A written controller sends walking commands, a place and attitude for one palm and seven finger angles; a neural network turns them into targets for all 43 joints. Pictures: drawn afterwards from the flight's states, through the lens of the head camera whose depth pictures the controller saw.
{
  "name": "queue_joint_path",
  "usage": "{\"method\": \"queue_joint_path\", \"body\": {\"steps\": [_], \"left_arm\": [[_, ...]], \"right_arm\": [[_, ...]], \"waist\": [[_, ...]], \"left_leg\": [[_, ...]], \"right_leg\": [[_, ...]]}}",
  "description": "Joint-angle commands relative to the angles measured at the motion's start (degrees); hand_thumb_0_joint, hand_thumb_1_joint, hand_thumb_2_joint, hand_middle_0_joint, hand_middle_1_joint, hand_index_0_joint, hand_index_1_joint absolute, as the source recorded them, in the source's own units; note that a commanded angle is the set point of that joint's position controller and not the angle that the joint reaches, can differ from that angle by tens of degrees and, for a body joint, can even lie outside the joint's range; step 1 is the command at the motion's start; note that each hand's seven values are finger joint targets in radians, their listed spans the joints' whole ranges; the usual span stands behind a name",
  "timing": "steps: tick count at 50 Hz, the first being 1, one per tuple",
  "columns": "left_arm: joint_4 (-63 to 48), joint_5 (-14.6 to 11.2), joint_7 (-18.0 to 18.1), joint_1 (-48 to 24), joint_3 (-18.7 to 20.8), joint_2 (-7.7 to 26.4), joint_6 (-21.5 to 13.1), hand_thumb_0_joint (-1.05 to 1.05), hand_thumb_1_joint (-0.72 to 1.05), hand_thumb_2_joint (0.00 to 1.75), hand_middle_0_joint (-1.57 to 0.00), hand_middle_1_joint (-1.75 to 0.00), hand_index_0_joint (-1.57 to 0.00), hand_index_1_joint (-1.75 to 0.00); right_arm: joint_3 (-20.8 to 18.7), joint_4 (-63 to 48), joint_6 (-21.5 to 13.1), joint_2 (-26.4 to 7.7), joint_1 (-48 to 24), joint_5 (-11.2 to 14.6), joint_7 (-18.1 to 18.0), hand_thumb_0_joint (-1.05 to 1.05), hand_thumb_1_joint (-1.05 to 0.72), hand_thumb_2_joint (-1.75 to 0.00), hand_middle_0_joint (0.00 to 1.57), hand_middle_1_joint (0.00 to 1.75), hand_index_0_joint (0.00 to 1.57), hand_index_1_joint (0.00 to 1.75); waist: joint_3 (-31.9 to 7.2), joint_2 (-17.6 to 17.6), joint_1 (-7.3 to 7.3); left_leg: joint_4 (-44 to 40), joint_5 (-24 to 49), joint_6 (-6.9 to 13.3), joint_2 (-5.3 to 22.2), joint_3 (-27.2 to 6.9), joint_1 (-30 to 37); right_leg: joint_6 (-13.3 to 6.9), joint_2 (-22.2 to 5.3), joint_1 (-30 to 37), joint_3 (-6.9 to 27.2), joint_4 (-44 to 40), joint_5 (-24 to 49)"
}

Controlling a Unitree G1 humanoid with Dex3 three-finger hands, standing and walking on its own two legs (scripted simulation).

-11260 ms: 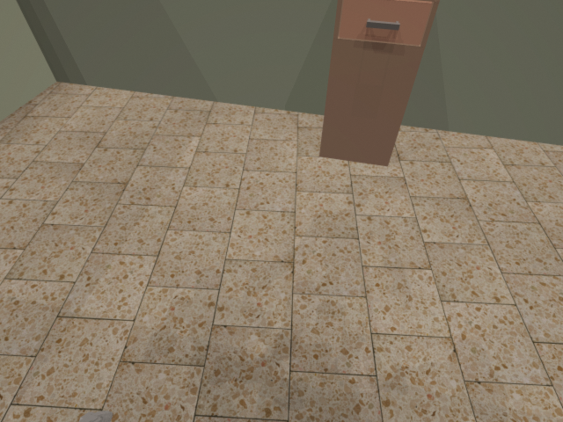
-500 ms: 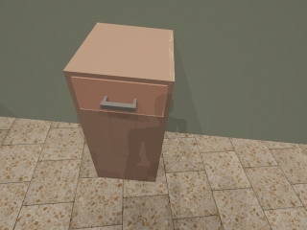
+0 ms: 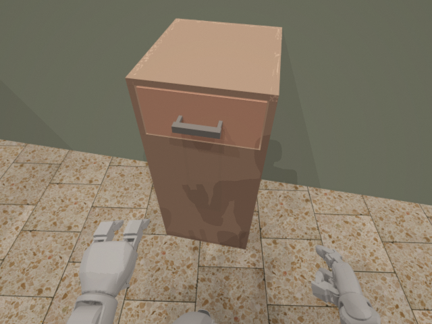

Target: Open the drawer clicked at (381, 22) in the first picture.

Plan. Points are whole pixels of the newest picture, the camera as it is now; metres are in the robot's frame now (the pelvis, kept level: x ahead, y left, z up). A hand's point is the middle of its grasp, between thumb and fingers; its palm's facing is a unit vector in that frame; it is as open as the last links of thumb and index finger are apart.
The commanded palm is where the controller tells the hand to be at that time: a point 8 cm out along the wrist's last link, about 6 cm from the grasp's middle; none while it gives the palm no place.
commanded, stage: raise the hand with hooked fingers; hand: left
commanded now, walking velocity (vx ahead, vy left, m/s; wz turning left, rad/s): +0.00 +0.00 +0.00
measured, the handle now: (198, 125) +0.59 +0.15 +0.03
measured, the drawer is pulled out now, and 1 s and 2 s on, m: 0.00 0.00 0.00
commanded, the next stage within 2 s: move the hooked fingers above the handle in 1.38 s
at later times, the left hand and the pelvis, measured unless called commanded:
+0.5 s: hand (117, 198) +0.30 +0.25 +0.06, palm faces +0.09 -0.14 -0.99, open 12.1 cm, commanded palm +0.28 +0.24 +0.13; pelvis +0.06 +0.02 +0.02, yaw +0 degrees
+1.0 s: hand (121, 147) +0.37 +0.25 +0.13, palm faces +0.06 -0.09 -0.99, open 13.8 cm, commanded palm +0.34 +0.25 +0.19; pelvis +0.06 +0.01 +0.04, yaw +1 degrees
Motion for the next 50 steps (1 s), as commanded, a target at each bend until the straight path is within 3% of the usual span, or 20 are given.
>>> {"method": "queue_joint_path", "body": {"steps": [1,3,5,6,7,10,12,16,19,24,28,32,34,37,39,49,50], "left_arm": [[-17.53,-3.23,1.57,-15.58,4.64,6.23,-1.37,0.00,0.27,0.63,-0.25,-0.70,-0.25,-0.70],[-16.85,-4.80,-0.53,-14.85,2.38,4.32,-0.74,0.00,0.22,0.61,-0.25,-0.74,-0.25,-0.74],[-16.77,-5.22,-2.27,-11.57,2.88,4.78,0.08,0.00,0.18,0.59,-0.25,-0.76,-0.25,-0.76],[-17.19,-5.33,-3.02,-10.85,3.51,5.44,0.44,0.00,0.15,0.58,-0.25,-0.78,-0.25,-0.78],[-17.89,-5.19,-3.72,-9.42,4.19,5.88,0.68,0.00,0.13,0.57,-0.25,-0.80,-0.25,-0.80],[-18.97,-4.84,-4.54,-7.63,7.23,9.04,0.64,0.00,0.06,0.54,-0.26,-0.84,-0.26,-0.84],[-20.43,-3.90,-4.46,-6.47,9.90,11.62,0.15,0.00,0.01,0.52,-0.26,-0.87,-0.26,-0.87],[-24.31,-4.44,-4.03,-5.82,10.36,11.44,-0.46,0.00,-0.08,0.48,-0.27,-0.93,-0.27,-0.93],[-25.59,-6.15,-4.61,-6.29,10.54,11.24,0.45,0.00,-0.15,0.45,-0.27,-0.98,-0.27,-0.98],[-25.27,-7.49,-7.37,-10.25,10.01,12.35,1.81,0.00,-0.27,0.40,-0.28,-1.05,-0.28,-1.05],[-26.28,-7.57,-9.54,-15.24,10.44,14.86,2.09,0.00,-0.36,0.36,-0.29,-1.11,-0.29,-1.11],[-22.72,-8.05,-11.50,-19.60,12.49,17.74,2.68,0.00,-0.45,0.32,-0.30,-1.17,-0.30,-1.17],[-22.17,-8.43,-12.51,-23.27,11.68,17.65,2.95,0.00,-0.50,0.30,-0.30,-1.20,-0.30,-1.20],[-20.84,-8.97,-14.41,-27.24,12.52,19.48,3.18,0.00,-0.50,0.30,-0.30,-1.20,-0.30,-1.20],[-19.81,-9.68,-15.83,-29.48,11.40,18.92,3.29,0.00,-0.50,0.30,-0.30,-1.20,-0.30,-1.20],[-16.12,-11.49,-21.74,-39.98,13.60,23.55,1.45,0.00,-0.50,0.30,-0.30,-1.20,-0.30,-1.20],[-15.33,-11.36,-22.13,-38.95,14.16,23.84,1.07,0.00,-0.50,0.30,-0.30,-1.20,-0.30,-1.20]], "right_arm": [[-1.11,-8.59,-2.48,-5.43,-7.81,-0.46,-0.22,0.00,-0.90,-0.90,0.20,0.30,0.20,0.30],[-0.92,-8.33,-2.85,-5.66,-7.41,0.13,-0.17,0.00,-0.90,-0.90,0.20,0.30,0.20,0.30],[-1.10,-7.94,-2.82,-5.86,-6.11,0.28,0.02,0.00,-0.90,-0.90,0.20,0.30,0.20,0.30],[-1.12,-7.77,-2.65,-6.11,-5.57,0.23,0.12,0.00,-0.90,-0.90,0.20,0.30,0.20,0.30],[-1.04,-7.59,-2.55,-6.35,-5.82,0.19,0.28,0.00,-0.90,-0.90,0.20,0.30,0.20,0.30],[-0.86,-7.30,-2.12,-6.03,-4.77,0.27,0.50,0.00,-0.90,-0.90,0.20,0.30,0.20,0.30],[-0.78,-7.08,-2.08,-6.17,-4.70,0.14,0.68,0.00,-0.90,-0.90,0.20,0.30,0.20,0.30],[-1.23,-7.31,-1.79,-6.11,-4.08,0.29,1.35,0.00,-0.90,-0.90,0.20,0.30,0.20,0.30],[-1.76,-6.78,-1.53,-6.52,-3.47,0.66,1.47,0.00,-0.90,-0.90,0.20,0.30,0.20,0.30],[-2.08,-5.94,-1.01,-7.03,-3.19,1.23,1.03,0.00,-0.90,-0.90,0.20,0.30,0.20,0.30],[-2.03,-5.53,-0.76,-7.14,-3.69,1.52,0.53,0.00,-0.90,-0.90,0.20,0.30,0.20,0.30],[-1.65,-4.94,-0.21,-7.28,-3.95,1.93,0.12,0.00,-0.90,-0.90,0.20,0.30,0.20,0.30],[-1.49,-4.80,0.11,-7.01,-4.20,2.20,-0.06,0.00,-0.90,-0.90,0.20,0.30,0.20,0.30],[-1.34,-4.65,0.44,-7.30,-4.54,2.45,-0.33,0.00,-0.90,-0.90,0.20,0.30,0.20,0.30],[-1.16,-4.62,0.55,-7.08,-4.30,2.62,-0.46,0.00,-0.90,-0.90,0.20,0.30,0.20,0.30],[-0.97,-3.73,1.18,-7.75,-3.78,3.17,-0.89,0.00,-0.90,-0.90,0.20,0.30,0.20,0.30],[-1.03,-3.53,1.19,-7.83,-3.60,3.09,-0.70,0.00,-0.90,-0.90,0.20,0.30,0.20,0.30]], "waist": [[-6.70,3.66,-3.90],[-4.84,3.32,-4.53],[-6.97,0.62,-3.63],[-7.92,-0.71,-3.30],[-8.51,0.64,-2.60],[-9.60,-0.58,-1.67],[-10.86,0.71,-0.57],[-14.52,2.45,-0.67],[-14.49,0.69,-1.49],[-12.82,-1.27,-2.47],[-12.86,1.22,-2.16],[-9.96,0.36,-1.79],[-9.76,1.26,-2.01],[-9.88,1.72,-2.10],[-9.28,2.02,-2.27],[-9.99,0.32,-2.66],[-10.63,0.91,-2.11]], "left_leg": [[-10.31,-15.38,-1.98,3.01,-10.35,17.12],[-13.36,-17.52,-2.15,3.75,-12.30,16.51],[-13.72,-11.34,-2.14,3.94,-12.10,17.51],[-13.68,-7.36,-2.31,4.03,-11.78,17.90],[-13.82,-4.71,-2.62,4.16,-11.91,19.09],[-13.99,2.67,-3.30,4.47,-10.57,20.00],[-13.64,8.96,-3.94,4.55,-10.17,21.42],[-12.51,19.61,-4.93,5.37,-9.79,26.00],[-12.56,23.08,-4.97,5.71,-9.82,26.93],[-14.08,20.65,-4.47,5.54,-9.49,27.33],[-15.71,19.58,-4.31,5.21,-9.02,29.32],[-18.23,15.70,-4.09,4.67,-8.44,27.81],[-18.91,14.93,-3.79,4.23,-7.59,28.16],[-20.26,13.92,-3.54,4.17,-7.45,28.70],[-20.99,13.54,-3.34,3.93,-7.05,28.93],[-22.52,16.54,-2.57,3.25,-5.76,30.13],[-22.71,17.45,-2.91,3.23,-5.99,30.46]], "right_leg": [[-2.16,-2.88,-10.78,6.55,-13.44,-10.28],[-1.87,-2.97,-10.26,4.89,-12.83,-7.49],[-1.98,-2.74,-7.16,3.75,-12.66,-1.61],[-1.96,-2.73,-5.78,3.56,-12.61,0.95],[-1.98,-2.54,-5.41,3.85,-12.65,2.39],[-1.93,-2.78,-2.32,2.98,-12.68,5.95],[-2.04,-2.48,-1.12,3.17,-12.65,8.69],[-1.59,-2.95,-0.24,2.82,-12.19,12.07],[-1.08,-3.19,0.66,2.50,-12.88,14.07],[-0.43,-3.71,2.19,2.13,-15.08,13.72],[-0.52,-4.06,3.98,2.26,-17.00,13.19],[-0.72,-3.85,6.20,1.97,-19.18,12.67],[-0.73,-4.10,7.55,1.89,-20.06,13.15],[-0.75,-3.96,9.05,2.07,-21.43,12.96],[-0.66,-4.23,10.17,1.53,-22.21,13.09],[-0.35,-4.43,14.30,1.47,-25.01,16.86],[-0.39,-4.43,14.26,1.25,-24.83,17.04]]}}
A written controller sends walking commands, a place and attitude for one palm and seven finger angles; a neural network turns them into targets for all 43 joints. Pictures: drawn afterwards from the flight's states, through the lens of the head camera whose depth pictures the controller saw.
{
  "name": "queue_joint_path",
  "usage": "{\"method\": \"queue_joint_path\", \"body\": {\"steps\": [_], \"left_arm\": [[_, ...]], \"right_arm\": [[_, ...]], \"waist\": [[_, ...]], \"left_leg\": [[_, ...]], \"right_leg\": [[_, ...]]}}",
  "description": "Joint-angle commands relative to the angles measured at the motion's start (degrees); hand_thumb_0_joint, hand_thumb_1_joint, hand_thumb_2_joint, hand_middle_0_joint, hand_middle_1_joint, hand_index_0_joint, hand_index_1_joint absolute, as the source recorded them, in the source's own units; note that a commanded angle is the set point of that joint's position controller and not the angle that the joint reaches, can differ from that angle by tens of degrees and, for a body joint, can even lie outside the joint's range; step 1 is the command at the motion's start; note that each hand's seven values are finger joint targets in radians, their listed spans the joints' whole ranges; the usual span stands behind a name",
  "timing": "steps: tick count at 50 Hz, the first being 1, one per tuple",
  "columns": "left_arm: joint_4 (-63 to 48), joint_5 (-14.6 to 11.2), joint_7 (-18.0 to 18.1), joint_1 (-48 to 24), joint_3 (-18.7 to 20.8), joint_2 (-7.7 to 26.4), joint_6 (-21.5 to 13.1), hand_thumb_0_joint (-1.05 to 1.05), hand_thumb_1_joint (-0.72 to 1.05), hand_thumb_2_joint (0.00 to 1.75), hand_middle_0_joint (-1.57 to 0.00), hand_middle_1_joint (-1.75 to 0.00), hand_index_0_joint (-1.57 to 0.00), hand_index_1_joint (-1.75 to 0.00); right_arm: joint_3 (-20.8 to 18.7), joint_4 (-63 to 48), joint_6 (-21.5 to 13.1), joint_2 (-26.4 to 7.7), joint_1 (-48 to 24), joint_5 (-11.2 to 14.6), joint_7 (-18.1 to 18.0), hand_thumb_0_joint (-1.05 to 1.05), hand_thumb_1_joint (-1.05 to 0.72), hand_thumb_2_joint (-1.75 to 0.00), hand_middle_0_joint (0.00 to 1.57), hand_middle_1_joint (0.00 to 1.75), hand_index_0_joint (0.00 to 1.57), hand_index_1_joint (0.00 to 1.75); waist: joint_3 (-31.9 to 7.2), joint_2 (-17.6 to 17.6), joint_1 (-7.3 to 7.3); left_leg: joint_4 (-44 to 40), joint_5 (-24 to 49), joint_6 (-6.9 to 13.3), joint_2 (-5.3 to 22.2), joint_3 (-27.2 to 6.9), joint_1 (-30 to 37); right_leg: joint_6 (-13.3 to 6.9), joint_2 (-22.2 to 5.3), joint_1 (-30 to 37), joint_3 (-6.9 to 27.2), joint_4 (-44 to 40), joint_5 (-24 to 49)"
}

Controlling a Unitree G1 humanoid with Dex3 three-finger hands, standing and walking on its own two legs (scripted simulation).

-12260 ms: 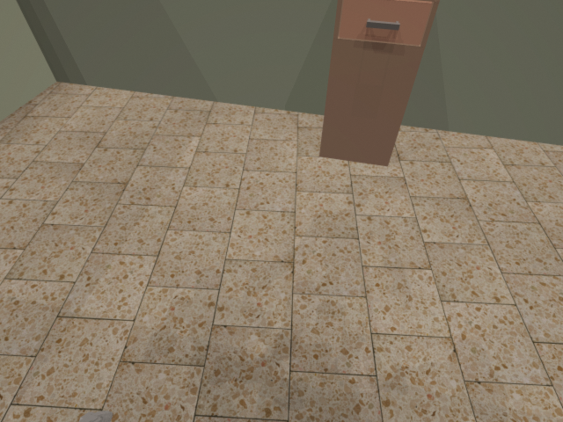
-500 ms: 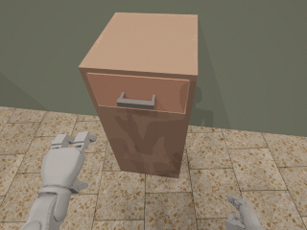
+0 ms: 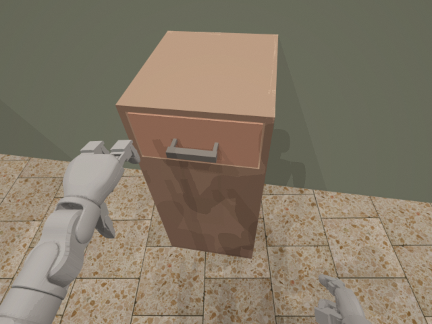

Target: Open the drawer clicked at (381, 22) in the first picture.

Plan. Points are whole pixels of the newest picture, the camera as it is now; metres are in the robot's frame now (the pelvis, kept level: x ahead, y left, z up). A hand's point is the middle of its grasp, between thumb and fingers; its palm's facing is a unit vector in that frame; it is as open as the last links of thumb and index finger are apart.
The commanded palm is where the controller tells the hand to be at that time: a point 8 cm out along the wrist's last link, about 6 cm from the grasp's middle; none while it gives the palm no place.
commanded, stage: raise the hand with hooked fingers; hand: left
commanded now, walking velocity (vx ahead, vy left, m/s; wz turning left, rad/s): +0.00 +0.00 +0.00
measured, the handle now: (193, 149) +0.53 +0.13 -0.01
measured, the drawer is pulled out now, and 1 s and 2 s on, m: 0.00 0.00 0.00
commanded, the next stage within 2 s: move the hooked fingers above the handle in 0.38 s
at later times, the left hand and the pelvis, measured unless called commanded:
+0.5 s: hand (115, 190) +0.31 +0.23 +0.09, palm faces +0.06 -0.09 -0.99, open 13.8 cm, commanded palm +0.29 +0.23 +0.15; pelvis +0.00 -0.01 +0.00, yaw +0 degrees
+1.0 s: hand (146, 175) +0.36 +0.19 +0.07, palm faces +0.03 -0.10 -0.99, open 13.8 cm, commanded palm +0.34 +0.19 +0.13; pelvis +0.01 -0.01 -0.01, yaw +0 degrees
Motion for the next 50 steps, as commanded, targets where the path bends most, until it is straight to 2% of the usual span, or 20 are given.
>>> {"method": "queue_joint_path", "body": {"steps": [1,3,6,8,11,15,19,23,26,27,28,31,33,37,39,42,43,44,48,50], "left_arm": [[-8.32,-0.44,0.30,-13.96,7.97,11.49,-1.35,0.00,-0.50,0.30,-0.30,-1.20,-0.30,-1.20],[-8.81,-0.98,-0.49,-11.88,8.82,11.64,-2.06,0.00,-0.50,0.30,-0.30,-1.20,-0.30,-1.20],[-10.48,-1.38,-0.79,-11.57,8.45,11.00,-3.38,0.00,-0.50,0.30,-0.30,-1.20,-0.30,-1.20],[-12.31,-0.98,-0.01,-12.87,9.94,12.58,-4.56,0.00,-0.50,0.30,-0.30,-1.20,-0.30,-1.20],[-11.76,-1.06,1.66,-13.22,10.72,12.88,-5.61,0.00,-0.50,0.30,-0.30,-1.20,-0.30,-1.20],[-12.04,-0.44,4.20,-15.33,11.46,13.79,-6.01,0.00,-0.50,0.30,-0.30,-1.20,-0.30,-1.20],[-9.60,-0.83,4.60,-14.65,8.81,11.21,-4.20,0.00,-0.50,0.30,-0.30,-1.20,-0.30,-1.20],[-10.57,-0.15,3.53,-15.20,9.12,12.72,-3.09,0.00,-0.50,0.30,-0.30,-1.20,-0.30,-1.20],[-8.82,-0.59,2.56,-16.20,6.75,10.35,-2.87,0.00,-0.50,0.30,-0.30,-1.20,-0.30,-1.20],[-8.46,-0.69,2.29,-16.25,7.66,11.20,-2.97,0.00,-0.50,0.30,-0.30,-1.20,-0.30,-1.20],[-7.87,-0.46,2.08,-16.94,7.25,10.87,-3.15,0.00,-0.50,0.30,-0.30,-1.20,-0.30,-1.20],[-7.51,0.15,2.21,-19.52,6.52,10.41,-3.86,0.00,-0.50,0.30,-0.30,-1.20,-0.30,-1.20],[-7.73,0.44,2.80,-20.29,6.43,10.21,-4.23,0.00,-0.50,0.30,-0.30,-1.20,-0.30,-1.20],[-4.49,1.09,4.11,-23.50,5.99,9.97,-3.75,0.00,-0.50,0.30,-0.30,-1.20,-0.30,-1.20],[-4.82,1.43,4.72,-23.07,4.98,8.74,-3.51,0.00,-0.50,0.30,-0.30,-1.20,-0.30,-1.20],[-1.70,1.60,5.15,-26.06,3.55,7.56,-2.24,0.00,-0.50,0.30,-0.30,-1.20,-0.30,-1.20],[-0.76,2.00,5.21,-26.30,3.89,8.03,-1.94,0.00,-0.50,0.30,-0.30,-1.20,-0.30,-1.20],[-0.43,2.12,5.21,-28.00,2.07,6.63,-1.72,0.00,-0.50,0.30,-0.30,-1.20,-0.30,-1.20],[-0.32,2.62,5.65,-30.78,1.42,6.07,-1.58,0.00,-0.50,0.30,-0.30,-1.20,-0.30,-1.20],[1.24,2.90,6.02,-30.81,0.96,5.32,-1.41,0.00,-0.50,0.30,-0.30,-1.20,-0.30,-1.20]], "right_arm": [[-2.67,-8.53,-2.14,-6.75,-5.68,-0.08,-0.32,0.00,-0.90,-0.90,0.20,0.30,0.20,0.30],[-2.76,-8.67,-2.15,-7.04,-5.54,-0.02,0.31,0.00,-0.90,-0.90,0.20,0.30,0.20,0.30],[-3.18,-8.99,-2.10,-7.30,-5.17,-0.09,0.62,0.00,-0.90,-0.90,0.20,0.30,0.20,0.30],[-3.29,-8.98,-2.32,-7.33,-5.26,-0.29,0.75,0.00,-0.90,-0.90,0.20,0.30,0.20,0.30],[-3.58,-8.74,-2.50,-7.22,-4.90,-0.17,0.34,0.00,-0.90,-0.90,0.20,0.30,0.20,0.30],[-3.68,-7.88,-2.81,-7.06,-5.28,-0.06,0.21,0.00,-0.90,-0.90,0.20,0.30,0.20,0.30],[-3.70,-7.59,-2.60,-6.93,-5.19,0.37,0.12,0.00,-0.90,-0.90,0.20,0.30,0.20,0.30],[-3.39,-7.71,-2.27,-7.16,-5.94,0.25,0.23,0.00,-0.90,-0.90,0.20,0.30,0.20,0.30],[-3.45,-7.58,-2.09,-7.02,-5.13,0.31,-0.01,0.00,-0.90,-0.90,0.20,0.30,0.20,0.30],[-3.49,-7.60,-2.02,-7.22,-5.20,0.40,-0.03,0.00,-0.90,-0.90,0.20,0.30,0.20,0.30],[-3.30,-7.51,-2.06,-7.13,-5.21,0.26,-0.07,0.00,-0.90,-0.90,0.20,0.30,0.20,0.30],[-3.52,-7.42,-1.89,-7.00,-4.57,0.27,-0.15,0.00,-0.90,-0.90,0.20,0.30,0.20,0.30],[-3.43,-7.64,-1.99,-6.78,-4.58,0.16,-0.02,0.00,-0.90,-0.90,0.20,0.30,0.20,0.30],[-3.65,-6.96,-1.48,-7.05,-3.71,0.26,-0.06,0.00,-0.90,-0.90,0.20,0.30,0.20,0.30],[-3.92,-7.34,-1.51,-6.70,-3.52,0.32,0.07,0.00,-0.90,-0.90,0.20,0.30,0.20,0.30],[-3.91,-6.82,-1.00,-6.98,-2.79,0.50,0.02,0.00,-0.90,-0.90,0.20,0.30,0.20,0.30],[-3.92,-6.82,-0.96,-6.96,-2.82,0.67,-0.06,0.00,-0.90,-0.90,0.20,0.30,0.20,0.30],[-3.97,-6.83,-0.86,-6.97,-2.47,0.70,-0.11,0.00,-0.90,-0.90,0.20,0.30,0.20,0.30],[-4.39,-6.79,-0.76,-7.06,-1.55,0.67,0.07,0.00,-0.90,-0.90,0.20,0.30,0.20,0.30],[-4.51,-6.60,-0.49,-7.01,-1.25,0.71,0.09,0.00,-0.90,-0.90,0.20,0.30,0.20,0.30]], "waist": [[-13.39,-2.05,-0.18],[-14.06,-3.07,0.30],[-13.71,-3.40,0.05],[-15.03,-1.96,0.45],[-14.70,-3.29,0.28],[-16.16,-1.37,0.52],[-14.35,-2.02,-0.45],[-15.91,-1.63,-0.07],[-13.95,-2.88,-1.19],[-13.58,-3.45,-1.11],[-14.57,-4.27,-0.84],[-14.86,-3.05,-1.23],[-16.34,-1.33,-0.69],[-16.21,-2.34,-1.51],[-18.28,-1.17,-1.05],[-17.73,-2.79,-1.89],[-18.60,-3.21,-1.60],[-17.67,-2.70,-2.38],[-21.23,-2.12,-2.14],[-21.05,-2.59,-2.25]], "left_leg": [[-4.36,13.87,-4.06,5.18,-4.65,13.41],[-4.41,16.16,-4.19,5.05,-4.60,13.29],[-4.09,16.36,-3.97,5.05,-4.28,12.53],[-3.85,16.04,-3.97,4.88,-4.31,13.02],[-3.73,13.17,-3.57,4.68,-3.88,11.97],[-3.38,12.12,-3.71,4.48,-4.02,12.52],[-3.41,10.34,-3.52,4.55,-3.83,11.58],[-3.43,12.02,-3.66,4.35,-4.05,12.03],[-2.91,12.27,-3.39,4.60,-3.65,11.99],[-2.94,11.88,-3.39,4.62,-3.65,11.53],[-2.65,12.35,-3.22,4.38,-3.40,11.50],[-2.01,13.14,-3.46,4.55,-3.51,11.71],[-1.68,13.61,-3.70,4.45,-3.84,12.18],[-0.98,13.05,-3.84,4.52,-3.33,10.90],[-0.53,14.73,-3.96,4.69,-3.60,11.99],[-0.21,13.89,-4.04,4.70,-3.55,10.91],[-0.03,13.53,-3.75,4.62,-3.44,10.84],[0.19,13.33,-3.78,4.72,-3.49,10.62],[1.06,16.40,-4.04,4.78,-4.00,12.35],[1.35,16.84,-4.19,4.88,-3.96,12.21]], "right_leg": [[-1.19,-2.06,-2.89,-0.29,-5.28,11.48],[-1.20,-2.14,-1.85,-0.01,-5.32,13.56],[-0.97,-2.21,-2.37,-0.04,-5.04,13.89],[-1.06,-2.23,-2.51,0.23,-4.86,13.42],[-0.91,-2.16,-2.88,0.42,-4.91,12.00],[-1.09,-2.06,-3.71,0.77,-4.55,10.84],[-0.99,-2.08,-4.40,0.51,-4.77,9.78],[-1.05,-2.09,-3.34,0.73,-4.52,11.14],[-0.85,-2.07,-4.84,0.25,-4.55,11.77],[-0.95,-1.87,-4.69,0.45,-4.73,11.38],[-0.77,-2.09,-4.33,0.54,-4.49,12.36],[-0.93,-1.95,-5.68,0.18,-3.63,12.39],[-1.11,-1.96,-5.79,0.10,-3.11,12.08],[-1.25,-1.73,-6.72,0.14,-2.55,11.92],[-1.29,-1.73,-6.74,-0.10,-1.77,12.57],[-1.26,-1.60,-7.69,-0.33,-1.55,11.98],[-1.11,-1.64,-7.74,-0.08,-1.53,12.08],[-1.20,-1.62,-8.50,-0.41,-1.28,11.87],[-1.27,-1.58,-8.65,-0.63,-0.28,13.21],[-1.23,-1.49,-9.31,-0.62,-0.01,13.34]]}}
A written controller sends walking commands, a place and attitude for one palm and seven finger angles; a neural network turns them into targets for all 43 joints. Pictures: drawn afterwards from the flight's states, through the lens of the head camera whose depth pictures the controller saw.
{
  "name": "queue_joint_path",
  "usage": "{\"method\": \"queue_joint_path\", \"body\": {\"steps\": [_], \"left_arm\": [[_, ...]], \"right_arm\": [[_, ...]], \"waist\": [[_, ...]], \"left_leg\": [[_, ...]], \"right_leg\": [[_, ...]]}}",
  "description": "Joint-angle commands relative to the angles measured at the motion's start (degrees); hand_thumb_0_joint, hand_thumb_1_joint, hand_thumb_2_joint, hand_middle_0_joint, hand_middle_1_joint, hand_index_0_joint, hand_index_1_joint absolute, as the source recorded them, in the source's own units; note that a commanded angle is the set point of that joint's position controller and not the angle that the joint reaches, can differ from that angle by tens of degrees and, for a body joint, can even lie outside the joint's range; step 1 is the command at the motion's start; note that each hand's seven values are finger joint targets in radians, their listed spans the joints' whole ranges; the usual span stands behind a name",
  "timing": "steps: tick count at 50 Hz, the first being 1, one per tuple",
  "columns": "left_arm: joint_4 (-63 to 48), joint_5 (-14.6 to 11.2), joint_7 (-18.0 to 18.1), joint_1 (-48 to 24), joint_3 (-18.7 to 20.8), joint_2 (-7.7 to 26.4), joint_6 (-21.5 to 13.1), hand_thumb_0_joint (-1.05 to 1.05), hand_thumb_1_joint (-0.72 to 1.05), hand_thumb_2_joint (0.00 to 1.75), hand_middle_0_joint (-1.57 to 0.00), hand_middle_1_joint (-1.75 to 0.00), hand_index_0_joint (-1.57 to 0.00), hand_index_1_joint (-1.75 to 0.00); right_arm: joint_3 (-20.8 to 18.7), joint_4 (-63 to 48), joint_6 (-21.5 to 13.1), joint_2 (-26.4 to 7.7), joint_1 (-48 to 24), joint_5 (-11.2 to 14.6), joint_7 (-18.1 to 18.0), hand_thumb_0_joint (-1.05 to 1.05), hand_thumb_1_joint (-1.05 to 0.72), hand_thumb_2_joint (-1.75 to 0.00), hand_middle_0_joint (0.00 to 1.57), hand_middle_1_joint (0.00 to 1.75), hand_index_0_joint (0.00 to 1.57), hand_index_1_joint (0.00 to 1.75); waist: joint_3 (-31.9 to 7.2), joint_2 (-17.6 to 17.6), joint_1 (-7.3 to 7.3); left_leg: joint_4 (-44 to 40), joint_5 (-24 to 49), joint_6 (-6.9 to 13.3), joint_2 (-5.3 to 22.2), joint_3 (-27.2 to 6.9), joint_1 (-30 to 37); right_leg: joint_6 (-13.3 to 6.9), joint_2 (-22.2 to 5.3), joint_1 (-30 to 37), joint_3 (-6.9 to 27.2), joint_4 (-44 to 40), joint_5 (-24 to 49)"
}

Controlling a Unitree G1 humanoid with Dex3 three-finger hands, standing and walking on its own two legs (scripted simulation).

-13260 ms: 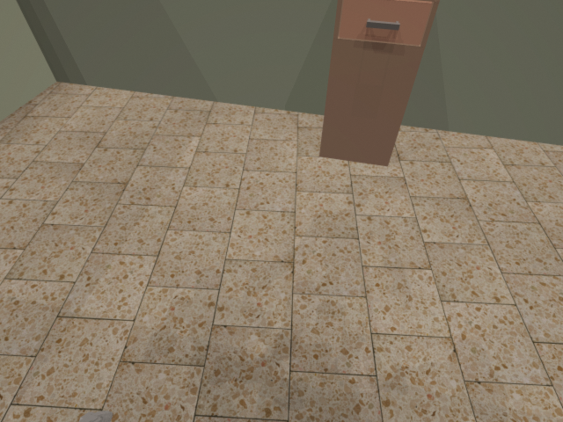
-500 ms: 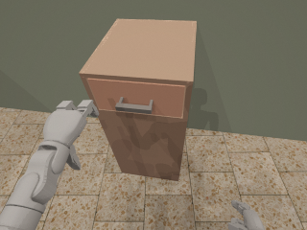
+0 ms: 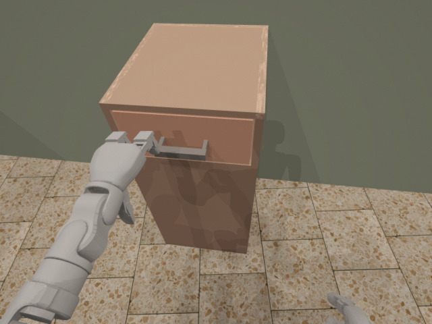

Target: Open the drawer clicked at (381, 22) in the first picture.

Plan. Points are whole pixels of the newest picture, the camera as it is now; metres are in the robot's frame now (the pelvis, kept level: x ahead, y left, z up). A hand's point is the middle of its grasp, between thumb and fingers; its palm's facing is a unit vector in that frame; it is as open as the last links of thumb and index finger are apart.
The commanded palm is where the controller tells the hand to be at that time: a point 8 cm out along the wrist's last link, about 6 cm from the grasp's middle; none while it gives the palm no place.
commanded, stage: move the hooked fingers above the handle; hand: left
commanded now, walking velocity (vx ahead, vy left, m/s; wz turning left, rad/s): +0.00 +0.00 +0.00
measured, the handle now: (182, 147) +0.52 +0.14 -0.01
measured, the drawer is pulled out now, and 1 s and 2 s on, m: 0.00 0.00 0.00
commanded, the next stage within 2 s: lower the fingers behind the handle in 1.68 s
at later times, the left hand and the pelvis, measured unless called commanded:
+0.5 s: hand (159, 161) +0.41 +0.16 +0.06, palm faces -0.01 -0.07 -1.00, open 13.8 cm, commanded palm +0.39 +0.17 +0.12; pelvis +0.01 -0.02 +0.00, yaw -1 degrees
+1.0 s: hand (181, 147) +0.47 +0.13 +0.04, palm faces -0.02 -0.05 -1.00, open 13.8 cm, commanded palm +0.45 +0.14 +0.10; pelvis +0.01 -0.03 -0.01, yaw -1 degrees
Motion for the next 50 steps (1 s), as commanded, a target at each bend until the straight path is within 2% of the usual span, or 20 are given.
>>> {"method": "queue_joint_path", "body": {"steps": [1,2,4,8,13,17,21,23,24,26,28,31,33,34,35,38,39,44,46,50], "left_arm": [[-9.36,0.88,3.40,-20.35,6.18,9.52,-0.22,0.00,-0.50,0.30,-0.30,-1.20,-0.30,-1.20],[-7.68,1.08,3.63,-20.76,7.27,10.62,0.12,0.00,-0.50,0.30,-0.30,-1.20,-0.30,-1.20],[-7.27,1.25,4.15,-22.03,5.09,8.17,0.53,0.00,-0.50,0.30,-0.30,-1.20,-0.30,-1.20],[-5.40,2.10,5.08,-25.58,4.91,8.07,1.41,0.00,-0.50,0.30,-0.30,-1.20,-0.30,-1.20],[0.84,2.51,5.32,-28.82,3.23,6.58,2.51,0.00,-0.50,0.30,-0.30,-1.20,-0.30,-1.20],[3.24,2.84,5.72,-33.32,5.18,9.36,1.60,0.00,-0.50,0.30,-0.30,-1.20,-0.30,-1.20],[5.83,2.50,6.02,-33.97,3.07,6.25,0.23,0.00,-0.50,0.30,-0.30,-1.20,-0.30,-1.20],[9.57,2.85,6.10,-35.89,4.13,7.70,0.13,0.00,-0.50,0.30,-0.30,-1.20,-0.30,-1.20],[10.62,2.62,6.21,-36.28,3.35,6.68,0.06,0.00,-0.50,0.30,-0.30,-1.20,-0.30,-1.20],[12.52,3.11,6.56,-37.89,4.33,8.01,-0.41,0.00,-0.50,0.30,-0.30,-1.20,-0.30,-1.20],[12.00,3.14,6.87,-42.02,2.76,6.61,-1.38,0.00,-0.50,0.30,-0.30,-1.20,-0.30,-1.20],[14.27,3.34,7.70,-42.55,3.62,7.08,-2.04,0.00,-0.50,0.30,-0.30,-1.20,-0.30,-1.20],[13.89,3.64,8.22,-44.32,3.53,6.71,-2.74,0.00,-0.50,0.30,-0.30,-1.20,-0.30,-1.20],[15.88,3.74,8.61,-42.18,3.27,5.73,-2.39,0.00,-0.50,0.30,-0.30,-1.20,-0.30,-1.20],[16.24,3.74,8.89,-43.99,2.35,4.79,-2.23,0.00,-0.50,0.30,-0.30,-1.20,-0.30,-1.20],[20.83,4.24,9.90,-45.48,4.07,7.00,-0.76,0.00,-0.50,0.30,-0.30,-1.20,-0.30,-1.20],[21.55,3.79,10.09,-46.00,2.78,5.13,-0.26,0.00,-0.50,0.30,-0.30,-1.20,-0.30,-1.20],[22.78,4.61,10.87,-48.70,4.79,7.51,-0.11,0.00,-0.50,0.30,-0.30,-1.20,-0.30,-1.20],[24.86,4.80,11.07,-50.10,3.13,5.69,0.35,0.00,-0.50,0.30,-0.30,-1.20,-0.30,-1.20],[26.16,4.79,11.37,-51.95,2.39,4.25,0.67,0.00,-0.50,0.30,-0.30,-1.20,-0.30,-1.20]], "right_arm": [[-2.52,-7.84,-1.77,-6.56,-3.51,-0.15,-0.41,0.00,-0.90,-0.90,0.20,0.30,0.20,0.30],[-2.45,-7.57,-1.53,-6.96,-3.31,-0.15,-0.37,0.00,-0.90,-0.90,0.20,0.30,0.20,0.30],[-2.55,-7.88,-1.43,-6.58,-2.96,0.03,-0.20,0.00,-0.90,-0.90,0.20,0.30,0.20,0.30],[-2.85,-7.56,-1.09,-6.80,-2.38,0.11,-0.14,0.00,-0.90,-0.90,0.20,0.30,0.20,0.30],[-2.70,-6.94,-0.74,-6.91,-1.58,0.48,-0.61,0.00,-0.90,-0.90,0.20,0.30,0.20,0.30],[-3.01,-6.42,-0.76,-7.20,-0.28,0.29,-1.28,0.00,-0.90,-0.90,0.20,0.30,0.20,0.30],[-3.40,-6.35,-1.07,-6.69,0.88,0.37,-1.28,0.00,-0.90,-0.90,0.20,0.30,0.20,0.30],[-3.24,-5.65,-0.92,-6.95,1.37,0.60,-1.43,0.00,-0.90,-0.90,0.20,0.30,0.20,0.30],[-3.39,-5.63,-0.98,-6.96,2.07,0.48,-1.53,0.00,-0.90,-0.90,0.20,0.30,0.20,0.30],[-3.54,-5.29,-1.00,-7.01,2.62,0.44,-1.61,0.00,-0.90,-0.90,0.20,0.30,0.20,0.30],[-3.78,-5.09,-1.13,-6.88,3.36,0.44,-1.50,0.00,-0.90,-0.90,0.20,0.30,0.20,0.30],[-4.14,-4.59,-1.01,-7.03,4.42,0.20,-1.36,0.00,-0.90,-0.90,0.20,0.30,0.20,0.30],[-4.53,-4.32,-1.09,-6.96,5.21,0.11,-1.00,0.00,-0.90,-0.90,0.20,0.30,0.20,0.30],[-4.75,-4.30,-1.01,-6.83,5.45,-0.06,-0.88,0.00,-0.90,-0.90,0.20,0.30,0.20,0.30],[-4.63,-3.88,-0.90,-6.82,5.65,0.06,-0.66,0.00,-0.90,-0.90,0.20,0.30,0.20,0.30],[-4.50,-3.31,-0.60,-7.31,6.35,0.07,-0.70,0.00,-0.90,-0.90,0.20,0.30,0.20,0.30],[-4.63,-3.42,-0.66,-7.28,6.99,-0.09,-0.68,0.00,-0.90,-0.90,0.20,0.30,0.20,0.30],[-4.89,-2.99,-0.66,-7.40,8.35,-0.40,-0.71,0.00,-0.90,-0.90,0.20,0.30,0.20,0.30],[-4.87,-2.58,-0.62,-7.31,8.74,-0.36,-0.63,0.00,-0.90,-0.90,0.20,0.30,0.20,0.30],[-5.08,-2.32,-0.89,-7.26,9.83,-0.37,-0.43,0.00,-0.90,-0.90,0.20,0.30,0.20,0.30]], "waist": [[-17.72,-2.51,-0.92],[-17.34,-3.55,-0.84],[-17.87,-2.25,-0.84],[-20.14,-3.63,-1.17],[-17.55,-5.23,-2.22],[-20.22,-4.28,-2.32],[-19.94,-3.47,-2.90],[-18.78,-5.17,-3.36],[-18.92,-5.10,-3.51],[-20.09,-5.40,-3.52],[-22.11,-3.40,-4.22],[-22.65,-4.05,-4.48],[-25.44,-2.48,-4.54],[-24.56,-2.17,-4.32],[-24.10,-2.88,-5.15],[-23.46,-5.81,-5.49],[-23.20,-6.19,-5.78],[-27.09,-4.14,-5.60],[-25.02,-3.99,-6.60],[-27.04,-4.06,-7.09]], "left_leg": [[-1.94,18.62,-3.44,4.88,-3.88,16.82],[-2.00,18.15,-3.52,4.81,-3.88,15.75],[-1.87,17.97,-3.38,4.79,-3.69,15.86],[-1.13,18.88,-3.20,4.68,-3.34,15.85],[-1.08,15.95,-2.60,4.31,-2.56,13.25],[-0.49,15.81,-2.31,3.84,-1.97,12.53],[0.46,17.21,-2.01,3.76,-1.49,12.65],[0.47,15.48,-1.94,3.45,-1.28,10.42],[0.66,15.32,-1.74,3.42,-0.94,10.25],[1.10,15.33,-1.69,3.17,-0.75,9.48],[1.63,16.33,-1.75,3.14,-0.91,10.15],[2.56,18.03,-1.74,3.13,-0.72,9.68],[3.27,20.31,-2.01,3.23,-1.06,10.89],[3.64,20.70,-1.97,3.25,-0.78,10.89],[3.77,20.81,-1.98,3.31,-0.79,10.41],[3.78,18.47,-1.79,3.02,-0.58,6.70],[3.90,18.01,-1.59,2.97,-0.12,6.47],[4.82,19.84,-1.67,2.86,-0.01,6.84],[4.86,18.69,-1.68,2.95,0.11,5.80],[5.40,19.27,-1.61,2.96,0.02,6.31]], "right_leg": [[-0.55,-1.77,-3.80,-0.55,-3.78,15.45],[-0.67,-1.59,-3.52,-0.39,-3.72,15.16],[-0.69,-1.71,-3.95,-0.67,-3.37,15.05],[-0.59,-1.70,-3.69,-0.19,-2.96,16.47],[-0.43,-1.74,-4.41,-0.03,-3.47,16.08],[-0.62,-1.86,-2.70,0.73,-3.03,17.56],[-0.41,-1.88,-3.77,0.72,-3.01,20.11],[-0.21,-1.94,-3.99,1.09,-3.21,19.97],[-0.22,-2.00,-3.74,0.92,-3.17,20.41],[-0.11,-2.08,-3.30,1.43,-2.92,21.65],[-0.13,-2.17,-3.91,1.41,-2.41,22.45],[-0.06,-2.06,-3.94,1.60,-1.73,25.21],[-0.17,-1.85,-4.63,1.38,-0.81,26.10],[-0.25,-1.71,-5.05,1.23,-0.74,26.24],[0.03,-1.80,-5.81,1.08,-0.78,26.89],[0.31,-1.88,-5.08,1.49,-0.71,27.11],[0.40,-1.98,-4.61,1.33,-0.87,27.87],[0.46,-2.00,-3.43,1.72,0.20,30.79],[0.60,-1.97,-5.18,1.60,-0.07,29.75],[0.75,-1.82,-5.90,1.43,0.11,29.62]]}}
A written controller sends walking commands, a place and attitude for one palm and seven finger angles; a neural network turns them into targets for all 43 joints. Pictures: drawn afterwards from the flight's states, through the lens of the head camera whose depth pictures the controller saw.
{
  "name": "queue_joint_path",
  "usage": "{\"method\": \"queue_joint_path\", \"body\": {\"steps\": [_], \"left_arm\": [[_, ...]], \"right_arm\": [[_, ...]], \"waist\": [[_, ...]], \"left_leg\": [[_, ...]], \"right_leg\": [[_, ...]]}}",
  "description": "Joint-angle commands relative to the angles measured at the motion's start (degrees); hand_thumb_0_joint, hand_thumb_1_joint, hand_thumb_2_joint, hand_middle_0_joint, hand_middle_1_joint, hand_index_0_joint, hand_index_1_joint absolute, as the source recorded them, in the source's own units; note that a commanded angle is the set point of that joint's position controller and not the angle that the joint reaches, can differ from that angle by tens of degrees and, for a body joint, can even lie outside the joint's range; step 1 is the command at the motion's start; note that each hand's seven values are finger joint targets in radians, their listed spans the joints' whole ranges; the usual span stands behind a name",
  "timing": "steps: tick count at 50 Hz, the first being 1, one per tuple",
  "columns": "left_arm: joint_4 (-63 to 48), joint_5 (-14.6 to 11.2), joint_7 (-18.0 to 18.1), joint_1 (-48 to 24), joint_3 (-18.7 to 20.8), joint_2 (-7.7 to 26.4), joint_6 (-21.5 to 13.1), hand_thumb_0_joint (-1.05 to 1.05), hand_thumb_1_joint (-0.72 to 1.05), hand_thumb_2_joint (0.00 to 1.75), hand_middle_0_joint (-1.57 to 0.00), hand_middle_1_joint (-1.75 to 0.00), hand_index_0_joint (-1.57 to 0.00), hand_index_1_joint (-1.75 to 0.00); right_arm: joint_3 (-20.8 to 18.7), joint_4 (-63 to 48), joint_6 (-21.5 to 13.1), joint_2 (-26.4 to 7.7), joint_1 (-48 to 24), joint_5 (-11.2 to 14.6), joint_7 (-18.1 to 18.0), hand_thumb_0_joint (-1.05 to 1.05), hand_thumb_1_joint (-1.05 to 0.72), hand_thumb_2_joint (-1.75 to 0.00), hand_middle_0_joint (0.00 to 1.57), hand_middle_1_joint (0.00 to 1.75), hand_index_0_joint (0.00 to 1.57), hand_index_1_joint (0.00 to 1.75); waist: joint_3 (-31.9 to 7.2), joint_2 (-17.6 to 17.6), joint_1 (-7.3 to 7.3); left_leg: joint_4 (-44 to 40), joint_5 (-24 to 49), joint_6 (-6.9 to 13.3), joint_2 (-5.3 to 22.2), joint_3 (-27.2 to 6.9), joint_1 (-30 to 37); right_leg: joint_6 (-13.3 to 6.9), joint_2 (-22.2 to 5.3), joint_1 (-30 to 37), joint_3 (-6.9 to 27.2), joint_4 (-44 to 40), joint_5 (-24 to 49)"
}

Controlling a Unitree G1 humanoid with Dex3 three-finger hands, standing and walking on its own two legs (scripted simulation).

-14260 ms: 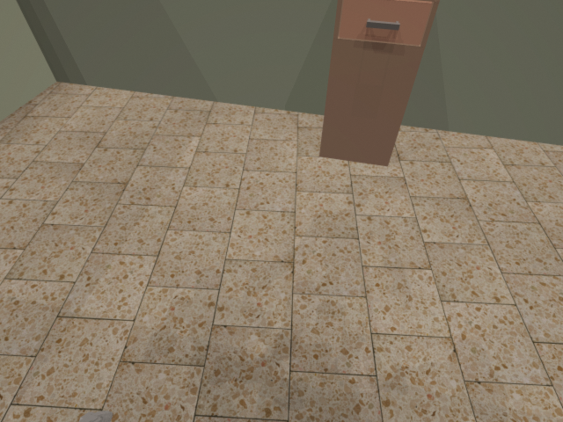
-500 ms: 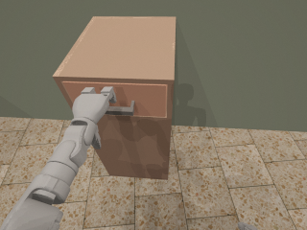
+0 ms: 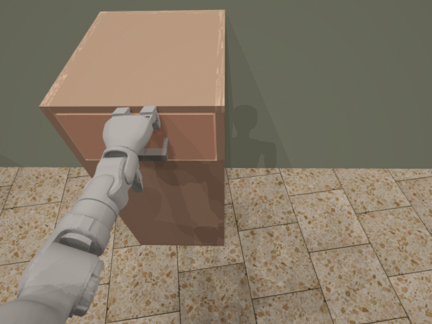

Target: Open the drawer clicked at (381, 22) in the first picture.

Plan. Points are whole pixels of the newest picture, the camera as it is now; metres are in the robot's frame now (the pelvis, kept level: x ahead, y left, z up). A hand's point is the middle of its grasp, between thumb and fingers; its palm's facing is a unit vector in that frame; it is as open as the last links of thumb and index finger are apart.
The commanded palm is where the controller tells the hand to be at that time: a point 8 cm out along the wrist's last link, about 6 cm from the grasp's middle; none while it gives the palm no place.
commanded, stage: move the hooked fingers above the handle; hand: left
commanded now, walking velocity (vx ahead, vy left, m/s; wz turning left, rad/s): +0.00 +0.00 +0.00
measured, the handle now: (140, 148) +0.50 +0.18 +0.00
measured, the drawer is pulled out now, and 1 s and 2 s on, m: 0.00 0.00 0.00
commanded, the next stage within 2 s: lower the fingers behind the handle in 0.68 s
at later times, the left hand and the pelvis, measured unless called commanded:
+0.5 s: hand (131, 151) +0.45 +0.17 +0.06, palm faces -0.02 -0.05 -1.00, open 13.8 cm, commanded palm +0.44 +0.18 +0.12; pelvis -0.01 +0.01 +0.00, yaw +1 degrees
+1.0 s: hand (137, 152) +0.45 +0.16 +0.04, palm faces -0.05 -0.05 -1.00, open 13.7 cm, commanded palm +0.44 +0.17 +0.10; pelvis -0.02 +0.02 -0.01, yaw +0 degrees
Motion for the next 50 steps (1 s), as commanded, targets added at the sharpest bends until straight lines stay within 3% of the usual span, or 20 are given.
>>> {"method": "queue_joint_path", "body": {"steps": [1,2,3,7,12,17,20,22,23,25,26,28,29,32,36,38,40,44,47,50], "left_arm": [[-8.36,0.61,2.93,-26.38,4.37,10.99,0.47,0.00,-0.50,0.30,-0.30,-1.20,-0.30,-1.20],[-7.95,0.40,2.78,-27.60,4.63,11.69,0.57,0.00,-0.50,0.30,-0.30,-1.20,-0.30,-1.20],[-8.33,0.91,2.82,-26.91,6.83,14.65,0.48,0.00,-0.50,0.30,-0.30,-1.20,-0.30,-1.20],[-9.20,0.29,2.14,-24.92,7.16,15.03,-0.07,0.00,-0.50,0.30,-0.30,-1.20,-0.30,-1.20],[-9.39,0.42,1.44,-23.55,6.57,14.67,-1.17,0.00,-0.50,0.30,-0.30,-1.20,-0.30,-1.20],[-10.74,-0.32,1.51,-27.46,3.03,10.78,-2.38,0.00,-0.50,0.30,-0.30,-1.20,-0.30,-1.20],[-10.98,0.34,2.23,-29.59,4.50,13.11,-2.89,0.00,-0.50,0.30,-0.30,-1.20,-0.30,-1.20],[-10.97,0.04,2.67,-32.09,2.06,9.52,-2.71,0.00,-0.50,0.30,-0.30,-1.20,-0.30,-1.20],[-9.74,0.64,3.08,-31.11,3.92,11.58,-2.52,0.00,-0.50,0.30,-0.30,-1.20,-0.30,-1.20],[-7.63,0.58,3.66,-31.51,4.42,12.34,-1.36,0.00,-0.50,0.30,-0.30,-1.20,-0.30,-1.20],[-7.29,0.23,3.65,-32.14,2.92,10.50,-0.89,0.00,-0.50,0.30,-0.30,-1.20,-0.30,-1.20],[-5.58,0.77,3.50,-31.59,4.26,12.26,-0.12,0.00,-0.50,0.30,-0.30,-1.20,-0.30,-1.20],[-4.89,0.70,3.42,-31.54,2.98,10.51,0.47,0.00,-0.50,0.30,-0.30,-1.20,-0.30,-1.20],[-2.74,0.83,3.21,-32.58,3.37,11.16,1.65,0.00,-0.50,0.30,-0.30,-1.20,-0.30,-1.20],[-3.81,1.35,3.22,-34.20,0.80,7.97,2.25,0.00,-0.50,0.30,-0.30,-1.20,-0.30,-1.20],[-4.07,1.18,2.98,-34.75,0.71,7.45,1.84,0.00,-0.50,0.30,-0.30,-1.20,-0.30,-1.20],[-2.47,0.86,2.74,-34.31,-1.09,4.83,2.10,0.00,-0.50,0.30,-0.30,-1.20,-0.30,-1.20],[0.22,0.43,2.47,-31.12,-0.72,4.40,1.73,0.00,-0.50,0.30,-0.30,-1.20,-0.30,-1.20],[1.04,0.76,2.64,-33.46,0.44,6.40,1.31,0.00,-0.50,0.30,-0.30,-1.20,-0.30,-1.20],[-2.00,1.40,4.00,-33.38,3.46,9.71,-0.94,0.00,-0.50,0.30,-0.30,-1.20,-0.30,-1.20]], "right_arm": [[-2.55,-5.19,-1.43,-7.67,2.70,-0.43,-0.52,0.00,-0.90,-0.90,0.20,0.30,0.20,0.30],[-2.35,-4.91,-1.42,-7.85,2.92,-0.46,-0.60,0.00,-0.90,-0.90,0.20,0.30,0.20,0.30],[-2.31,-5.13,-1.31,-7.98,2.76,-0.26,-0.70,0.00,-0.90,-0.90,0.20,0.30,0.20,0.30],[-2.00,-6.01,-1.17,-7.82,2.17,-0.30,-0.90,0.00,-0.90,-0.90,0.20,0.30,0.20,0.30],[-2.07,-6.47,-1.22,-7.77,2.03,0.04,-1.09,0.00,-0.90,-0.90,0.20,0.30,0.20,0.30],[-2.33,-6.04,-1.96,-7.57,2.40,0.20,-1.10,0.00,-0.90,-0.90,0.20,0.30,0.20,0.30],[-2.38,-5.52,-2.26,-7.80,2.76,0.29,-1.05,0.00,-0.90,-0.90,0.20,0.30,0.20,0.30],[-2.62,-5.09,-2.60,-7.46,3.34,-0.03,-0.83,0.00,-0.90,-0.90,0.20,0.30,0.20,0.30],[-2.75,-4.80,-2.54,-7.64,3.73,0.14,-0.76,0.00,-0.90,-0.90,0.20,0.30,0.20,0.30],[-2.48,-4.72,-2.45,-7.88,3.68,0.11,-0.79,0.00,-0.90,-0.90,0.20,0.30,0.20,0.30],[-2.38,-4.82,-2.49,-7.87,3.97,-0.05,-0.75,0.00,-0.90,-0.90,0.20,0.30,0.20,0.30],[-2.15,-4.94,-2.28,-8.02,3.81,0.14,-0.77,0.00,-0.90,-0.90,0.20,0.30,0.20,0.30],[-2.23,-5.01,-2.18,-8.02,4.09,-0.01,-0.76,0.00,-0.90,-0.90,0.20,0.30,0.20,0.30],[-1.93,-4.79,-1.96,-8.21,4.64,0.06,-0.80,0.00,-0.90,-0.90,0.20,0.30,0.20,0.30],[-2.23,-4.80,-1.73,-8.02,4.98,-0.03,-0.62,0.00,-0.90,-0.90,0.20,0.30,0.20,0.30],[-2.38,-4.76,-1.67,-7.84,5.14,0.02,-0.47,0.00,-0.90,-0.90,0.20,0.30,0.20,0.30],[-2.26,-4.51,-1.71,-7.68,5.06,0.02,-0.40,0.00,-0.90,-0.90,0.20,0.30,0.20,0.30],[-2.19,-4.81,-1.97,-7.96,5.65,-0.20,-0.47,0.00,-0.90,-0.90,0.20,0.30,0.20,0.30],[-1.97,-4.54,-2.22,-8.16,6.00,-0.19,-0.65,0.00,-0.90,-0.90,0.20,0.30,0.20,0.30],[-2.17,-5.13,-2.82,-8.03,6.56,-0.43,-0.81,0.00,-0.90,-0.90,0.20,0.30,0.20,0.30]], "waist": [[-20.71,-3.68,-1.21],[-20.71,-5.86,-1.70],[-21.88,-5.44,-0.65],[-22.02,-4.27,0.20],[-19.60,-3.88,-0.19],[-18.12,-3.05,-2.17],[-18.95,-1.27,-2.06],[-19.49,-0.95,-3.09],[-20.71,-0.72,-2.35],[-19.68,-1.70,-2.60],[-19.44,-2.00,-2.78],[-20.66,-2.77,-2.47],[-19.26,-2.00,-2.69],[-18.09,-4.76,-3.30],[-19.59,-0.85,-3.42],[-20.49,-1.71,-3.51],[-17.75,-1.89,-4.18],[-16.92,-4.06,-3.64],[-15.19,-4.83,-4.45],[-20.26,-1.68,-3.06]], "left_leg": [[0.42,20.94,0.42,1.10,0.24,15.51],[0.33,20.99,0.59,1.05,0.08,14.61],[0.04,20.43,0.49,0.88,0.13,13.82],[-0.65,20.49,0.50,0.58,0.54,13.14],[-1.02,18.74,0.61,0.75,0.62,13.72],[-0.96,17.57,0.77,1.12,0.00,15.93],[-0.71,16.60,0.60,1.30,-0.42,16.51],[0.07,18.18,0.61,1.53,-0.56,18.13],[0.09,18.26,0.36,1.68,-0.87,18.69],[0.19,17.24,0.44,1.73,-0.82,17.40],[0.13,17.52,0.48,1.68,-0.72,17.01],[0.25,18.16,0.40,1.65,-0.86,16.54],[0.31,18.29,0.38,1.78,-0.66,16.69],[0.24,17.71,0.48,1.84,-1.08,15.14],[0.22,18.07,0.10,2.24,-1.55,18.64],[0.38,18.74,0.00,2.35,-1.96,19.52],[0.21,17.12,0.04,2.50,-2.01,18.80],[0.16,15.33,0.26,2.45,-2.13,16.78],[0.40,12.41,0.40,2.58,-2.32,14.18],[1.46,13.45,0.30,2.57,-2.15,15.36]], "right_leg": [[2.90,-3.94,4.50,1.82,-4.88,31.31],[3.09,-4.09,5.47,1.98,-4.94,32.39],[3.36,-4.25,6.57,2.60,-4.84,33.37],[3.07,-4.43,9.38,2.58,-4.91,34.68],[2.86,-4.17,7.55,2.51,-5.95,30.70],[2.59,-3.76,3.42,1.64,-6.60,25.56],[2.48,-3.54,1.32,1.44,-6.20,22.46],[2.34,-3.36,-0.37,0.74,-5.82,22.15],[2.32,-3.12,-1.06,0.55,-5.49,21.14],[2.42,-3.07,-1.51,0.42,-5.46,20.31],[2.36,-3.09,-0.99,0.20,-5.33,20.95],[2.41,-3.05,-0.47,0.29,-5.00,21.67],[2.28,-2.95,-1.28,-0.04,-5.01,21.37],[2.34,-2.91,-1.26,-0.43,-5.20,20.55],[2.03,-2.62,-4.17,-1.02,-4.96,17.82],[2.06,-2.50,-4.34,-1.16,-4.89,17.78],[2.08,-2.48,-6.16,-1.47,-5.23,16.12],[2.00,-2.49,-5.79,-1.47,-5.13,14.71],[2.02,-2.63,-7.15,-1.31,-4.93,12.18],[1.92,-2.53,-6.83,-0.93,-3.48,12.86]]}}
